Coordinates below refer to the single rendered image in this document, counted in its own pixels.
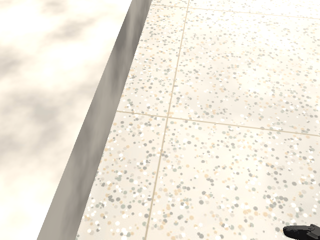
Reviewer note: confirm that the right robot hand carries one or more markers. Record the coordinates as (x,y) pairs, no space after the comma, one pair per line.
(302,232)

